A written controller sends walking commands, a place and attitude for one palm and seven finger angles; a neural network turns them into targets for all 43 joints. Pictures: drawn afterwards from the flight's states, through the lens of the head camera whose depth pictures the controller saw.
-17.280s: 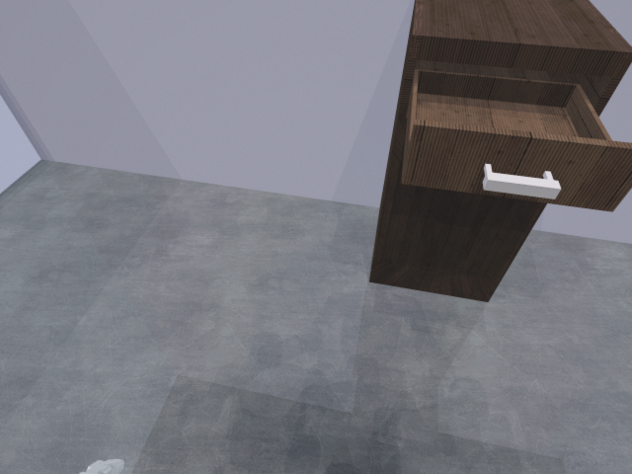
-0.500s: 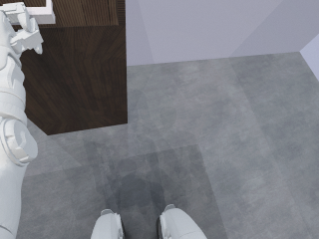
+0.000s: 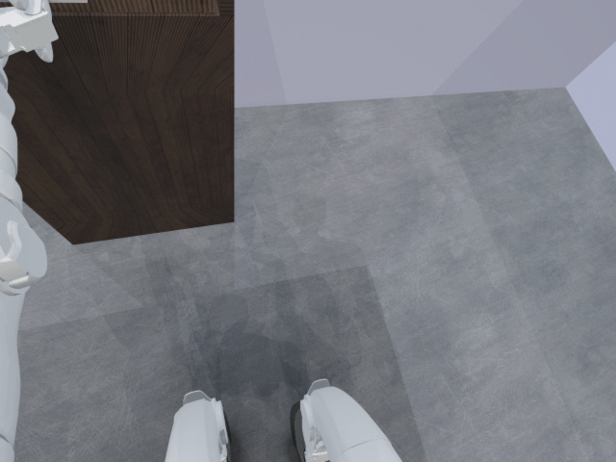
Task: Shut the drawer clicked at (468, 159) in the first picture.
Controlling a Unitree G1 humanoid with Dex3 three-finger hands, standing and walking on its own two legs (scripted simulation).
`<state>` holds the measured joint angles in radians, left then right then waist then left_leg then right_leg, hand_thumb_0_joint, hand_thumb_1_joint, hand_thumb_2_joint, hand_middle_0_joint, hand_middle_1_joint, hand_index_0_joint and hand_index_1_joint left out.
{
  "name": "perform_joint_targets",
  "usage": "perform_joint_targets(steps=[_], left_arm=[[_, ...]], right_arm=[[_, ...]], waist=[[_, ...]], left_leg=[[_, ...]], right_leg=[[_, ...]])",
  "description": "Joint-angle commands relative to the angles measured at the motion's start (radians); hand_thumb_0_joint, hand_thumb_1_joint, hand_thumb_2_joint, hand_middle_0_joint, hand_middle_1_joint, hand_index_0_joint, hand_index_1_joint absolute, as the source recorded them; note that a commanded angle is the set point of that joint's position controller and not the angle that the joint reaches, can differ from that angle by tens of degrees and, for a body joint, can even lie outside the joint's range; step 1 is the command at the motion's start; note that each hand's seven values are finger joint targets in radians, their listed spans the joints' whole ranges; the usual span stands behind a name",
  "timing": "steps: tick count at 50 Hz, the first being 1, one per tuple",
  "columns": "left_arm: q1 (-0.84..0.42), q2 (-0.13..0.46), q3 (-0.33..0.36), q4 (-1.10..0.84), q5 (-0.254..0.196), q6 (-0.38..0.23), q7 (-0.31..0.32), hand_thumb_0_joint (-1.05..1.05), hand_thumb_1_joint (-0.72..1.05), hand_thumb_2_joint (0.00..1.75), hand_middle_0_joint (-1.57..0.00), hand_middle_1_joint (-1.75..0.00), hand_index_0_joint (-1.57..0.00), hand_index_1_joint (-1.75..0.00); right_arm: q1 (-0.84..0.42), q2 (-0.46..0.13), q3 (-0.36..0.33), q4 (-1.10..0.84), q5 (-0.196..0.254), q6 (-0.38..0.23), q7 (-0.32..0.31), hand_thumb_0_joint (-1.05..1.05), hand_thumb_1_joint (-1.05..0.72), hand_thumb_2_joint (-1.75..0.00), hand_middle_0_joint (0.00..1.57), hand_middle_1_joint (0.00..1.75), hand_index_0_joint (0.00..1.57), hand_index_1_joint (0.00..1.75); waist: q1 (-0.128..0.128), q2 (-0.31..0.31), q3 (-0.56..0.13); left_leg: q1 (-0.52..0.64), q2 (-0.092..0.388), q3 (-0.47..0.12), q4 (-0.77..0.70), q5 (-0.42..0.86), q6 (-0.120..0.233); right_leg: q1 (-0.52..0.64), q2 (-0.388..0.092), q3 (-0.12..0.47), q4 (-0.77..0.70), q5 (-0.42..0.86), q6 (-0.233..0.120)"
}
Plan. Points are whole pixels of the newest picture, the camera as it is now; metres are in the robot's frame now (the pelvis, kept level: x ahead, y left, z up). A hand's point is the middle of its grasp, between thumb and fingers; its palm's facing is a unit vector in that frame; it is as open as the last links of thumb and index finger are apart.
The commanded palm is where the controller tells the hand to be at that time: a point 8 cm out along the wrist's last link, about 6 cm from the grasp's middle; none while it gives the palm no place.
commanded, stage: pull the fist back off the drawer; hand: left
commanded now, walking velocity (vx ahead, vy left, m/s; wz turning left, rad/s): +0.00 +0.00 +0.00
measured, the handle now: out of the picture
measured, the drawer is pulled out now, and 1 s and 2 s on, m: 0.00 0.00 0.00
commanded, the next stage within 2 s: draw the hand back to the body in 0.56 s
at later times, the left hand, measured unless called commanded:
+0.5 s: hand (43, 32) +0.58 +0.18 +0.12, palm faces +0.09 -1.00 -0.01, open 3.3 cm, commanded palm +0.54 +0.22 +0.12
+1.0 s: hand out of the picture +0.48 +0.20 +0.15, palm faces +0.09 -1.00 -0.02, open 3.3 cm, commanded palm +0.43 +0.25 +0.16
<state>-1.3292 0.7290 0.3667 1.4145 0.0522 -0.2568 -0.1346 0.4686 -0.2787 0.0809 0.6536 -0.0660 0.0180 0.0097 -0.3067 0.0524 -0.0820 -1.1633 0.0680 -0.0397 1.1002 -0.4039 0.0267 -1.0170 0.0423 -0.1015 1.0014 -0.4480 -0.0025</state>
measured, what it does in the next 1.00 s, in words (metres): shifts its weight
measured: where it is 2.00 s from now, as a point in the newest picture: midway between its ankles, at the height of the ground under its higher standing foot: outside the picture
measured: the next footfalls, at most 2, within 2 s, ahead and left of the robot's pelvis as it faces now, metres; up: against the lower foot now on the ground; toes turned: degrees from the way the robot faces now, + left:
none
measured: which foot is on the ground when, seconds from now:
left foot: down 0.00-1.00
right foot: down 0.00-1.00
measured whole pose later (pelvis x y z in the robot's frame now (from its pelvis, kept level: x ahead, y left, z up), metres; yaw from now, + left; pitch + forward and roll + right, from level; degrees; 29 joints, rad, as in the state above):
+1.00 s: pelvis +0.06 +0.00 +0.05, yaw +0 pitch +14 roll -2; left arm -0.49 0.37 0.34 0.69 -0.18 -0.23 -0.18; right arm 0.37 -0.26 0.01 0.58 0.04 0.10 0.01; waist -0.10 0.04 -0.13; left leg -0.66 0.05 0.03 0.83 -0.41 0.02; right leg -0.55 0.03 -0.03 0.76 -0.44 0.00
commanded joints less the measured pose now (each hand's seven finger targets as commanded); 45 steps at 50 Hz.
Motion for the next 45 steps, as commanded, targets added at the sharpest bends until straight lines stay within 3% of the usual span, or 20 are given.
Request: perform_joint_targets(steps=[1,3,6,8,9,12,14,17,19,21,23,25,32,33,35,37,38,39,42,45], left_arm=[[-0.599,0.192,0.023,-0.29,-0.017,-0.07,0.025,0.0,0.9,0.9,-1.4,-1.6,-1.4,-1.6],[-0.568,0.209,0.043,-0.287,-0.018,-0.065,0.025,0.0,0.9,0.9,-1.4,-1.6,-1.4,-1.6],[-0.551,0.157,0.02,-0.296,-0.021,-0.06,0.027,0.0,0.9,0.9,-1.4,-1.6,-1.4,-1.6],[-0.51,0.198,0.055,-0.289,-0.023,-0.054,0.03,0.0,0.9,0.9,-1.4,-1.6,-1.4,-1.6],[-0.509,0.176,0.034,-0.3,-0.022,-0.054,0.028,0.0,0.9,0.9,-1.4,-1.6,-1.4,-1.6],[-0.445,0.18,0.063,-0.36,-0.032,-0.068,0.026,0.0,0.9,0.9,-1.4,-1.6,-1.4,-1.6],[-0.373,0.18,0.089,-0.377,-0.048,-0.074,0.022,0.0,0.9,0.9,-1.4,-1.6,-1.4,-1.6],[-0.267,0.12,0.071,-0.384,-0.061,-0.081,0.013,0.0,0.9,0.9,-1.4,-1.6,-1.4,-1.6],[-0.205,0.138,0.098,-0.399,-0.075,-0.081,0.01,0.0,0.9,0.9,-1.4,-1.6,-1.4,-1.6],[-0.165,0.109,0.092,-0.442,-0.086,-0.097,0.006,0.0,0.9,0.9,-1.4,-1.6,-1.4,-1.6],[-0.091,0.084,0.095,-0.453,-0.101,-0.108,0.0,0.0,0.9,0.9,-1.4,-1.6,-1.4,-1.6],[-0.123,0.051,0.07,-0.474,-0.11,-0.121,-0.001,0.0,0.9,0.9,-1.4,-1.6,-1.4,-1.6],[-0.079,0.027,0.064,-0.47,-0.122,-0.153,-0.023,0.0,0.9,0.9,-1.4,-1.6,-1.4,-1.6],[-0.053,0.036,0.071,-0.44,-0.124,-0.148,-0.027,0.0,0.9,0.9,-1.4,-1.6,-1.4,-1.6],[0.03,0.018,0.066,-0.536,-0.139,-0.153,-0.046,0.0,0.9,0.9,-1.4,-1.6,-1.4,-1.6],[0.122,-0.032,0.041,-0.635,-0.164,-0.148,-0.058,0.0,0.9,0.9,-1.4,-1.6,-1.4,-1.6],[0.141,-0.059,0.023,-0.669,-0.182,-0.137,-0.061,0.0,0.9,0.9,-1.4,-1.6,-1.4,-1.6],[0.195,-0.044,0.051,-0.683,-0.199,-0.12,-0.06,0.0,0.9,0.9,-1.4,-1.6,-1.4,-1.6],[0.331,-0.046,0.063,-0.8,-0.228,-0.081,-0.058,0.0,0.9,0.9,-1.4,-1.6,-1.4,-1.6],[0.402,-0.11,0.012,-0.923,-0.245,-0.06,-0.05,0.0,0.9,0.9,-1.4,-1.6,-1.4,-1.6]], right_arm=[[0.253,-0.212,-0.073,-0.011,0.002,-0.006,-0.014,0.0,-0.9,-0.9,0.2,0.3,0.2,0.3],[0.25,-0.213,-0.073,-0.016,0.003,-0.003,-0.011,0.0,-0.9,-0.9,0.2,0.3,0.2,0.3],[0.245,-0.208,-0.077,-0.02,0.003,-0.002,-0.003,0.0,-0.9,-0.9,0.2,0.3,0.2,0.3],[0.24,-0.213,-0.076,-0.026,0.005,0.002,-0.003,0.0,-0.9,-0.9,0.2,0.3,0.2,0.3],[0.238,-0.21,-0.078,-0.029,0.007,0.003,-0.003,0.0,-0.9,-0.9,0.2,0.3,0.2,0.3],[0.239,-0.206,-0.087,-0.039,0.008,0.007,0.002,0.0,-0.9,-0.9,0.2,0.3,0.2,0.3],[0.233,-0.202,-0.091,-0.046,0.01,0.011,0.007,0.0,-0.9,-0.9,0.2,0.3,0.2,0.3],[0.225,-0.195,-0.099,-0.049,0.017,0.023,0.013,0.0,-0.9,-0.9,0.2,0.3,0.2,0.3],[0.218,-0.195,-0.103,-0.058,0.023,0.032,0.011,0.0,-0.9,-0.9,0.2,0.3,0.2,0.3],[0.21,-0.187,-0.107,-0.063,0.023,0.038,0.013,0.0,-0.9,-0.9,0.2,0.3,0.2,0.3],[0.197,-0.182,-0.113,-0.07,0.03,0.046,0.014,0.0,-0.9,-0.9,0.2,0.3,0.2,0.3],[0.187,-0.176,-0.117,-0.062,0.036,0.05,0.014,0.0,-0.9,-0.9,0.2,0.3,0.2,0.3],[0.166,-0.17,-0.127,-0.043,0.042,0.061,0.01,0.0,-0.9,-0.9,0.2,0.3,0.2,0.3],[0.164,-0.171,-0.125,-0.043,0.044,0.065,0.009,0.0,-0.9,-0.9,0.2,0.3,0.2,0.3],[0.138,-0.165,-0.13,-0.076,0.052,0.071,0.01,0.0,-0.9,-0.9,0.2,0.3,0.2,0.3],[0.11,-0.155,-0.133,-0.1,0.063,0.073,0.014,0.0,-0.9,-0.9,0.2,0.3,0.2,0.3],[0.097,-0.154,-0.136,-0.103,0.07,0.074,0.014,0.0,-0.9,-0.9,0.2,0.3,0.2,0.3],[0.088,-0.155,-0.139,-0.109,0.074,0.075,0.013,0.0,-0.9,-0.9,0.2,0.3,0.2,0.3],[0.04,-0.15,-0.136,-0.147,0.091,0.072,0.004,0.0,-0.9,-0.9,0.2,0.3,0.2,0.3],[-0.008,-0.137,-0.133,-0.165,0.103,0.058,-0.005,0.0,-0.9,-0.9,0.2,0.3,0.2,0.3]], waist=[[-0.051,0.275,-0.519],[-0.036,0.258,-0.522],[-0.033,0.264,-0.506],[-0.019,0.231,-0.498],[-0.023,0.226,-0.498],[0.013,0.241,-0.557],[0.039,0.214,-0.567],[0.058,0.187,-0.542],[0.075,0.149,-0.531],[0.091,0.159,-0.537],[0.107,0.129,-0.522],[0.088,0.101,-0.481],[0.099,0.125,-0.482],[0.102,0.102,-0.466],[0.147,0.139,-0.539],[0.173,0.186,-0.589],[0.163,0.153,-0.576],[0.178,0.102,-0.564],[0.21,0.08,-0.527],[0.209,0.059,-0.462]], left_leg=[[0.628,-0.011,-0.087,-0.115,0.206,0.015],[0.626,-0.01,-0.088,-0.117,0.212,0.013],[0.637,-0.012,-0.09,-0.129,0.198,0.012],[0.608,-0.013,-0.08,-0.133,0.179,0.013],[0.608,-0.013,-0.078,-0.135,0.178,0.014],[0.668,-0.013,-0.073,-0.143,0.26,0.01],[0.673,-0.015,-0.061,-0.15,0.289,0.011],[0.695,-0.016,-0.046,-0.164,0.328,0.009],[0.667,-0.02,-0.031,-0.178,0.337,0.012],[0.688,-0.024,-0.022,-0.182,0.375,0.011],[0.693,-0.027,-0.01,-0.189,0.407,0.01],[0.682,-0.03,-0.003,-0.192,0.395,0.015],[0.732,-0.036,0.002,-0.179,0.494,0.011],[0.716,-0.036,0.0,-0.182,0.495,0.011],[0.776,-0.038,0.006,-0.197,0.548,0.007],[0.86,-0.035,0.003,-0.204,0.64,0.003],[0.87,-0.032,0.001,-0.212,0.64,0.004],[0.844,-0.035,0.01,-0.223,0.621,0.008],[0.821,-0.046,0.031,-0.26,0.613,0.014],[0.838,-0.048,0.036,-0.297,0.575,0.018]], right_leg=[[-0.011,0.031,0.039,-0.146,0.118,-0.021],[0.0,0.031,0.038,-0.148,0.119,-0.02],[-0.013,0.033,0.035,-0.149,0.111,-0.022],[0.012,0.032,0.038,-0.156,0.103,-0.019],[0.015,0.031,0.039,-0.157,0.103,-0.018],[0.06,0.033,0.038,-0.157,0.153,-0.021],[0.109,0.037,0.042,-0.169,0.177,-0.02],[0.137,0.04,0.041,-0.184,0.213,-0.02],[0.201,0.041,0.047,-0.193,0.248,-0.016],[0.232,0.04,0.05,-0.192,0.297,-0.019],[0.266,0.042,0.053,-0.2,0.343,-0.017],[0.272,0.042,0.059,-0.209,0.359,-0.011],[0.289,0.033,0.069,-0.198,0.457,-0.014],[0.297,0.034,0.067,-0.197,0.46,-0.014],[0.353,0.032,0.068,-0.197,0.498,-0.017],[0.376,0.033,0.063,-0.202,0.538,-0.021],[0.384,0.035,0.059,-0.214,0.543,-0.018],[0.433,0.036,0.061,-0.225,0.565,-0.015],[0.529,0.026,0.068,-0.248,0.633,-0.013],[0.557,0.024,0.065,-0.28,0.616,-0.011]])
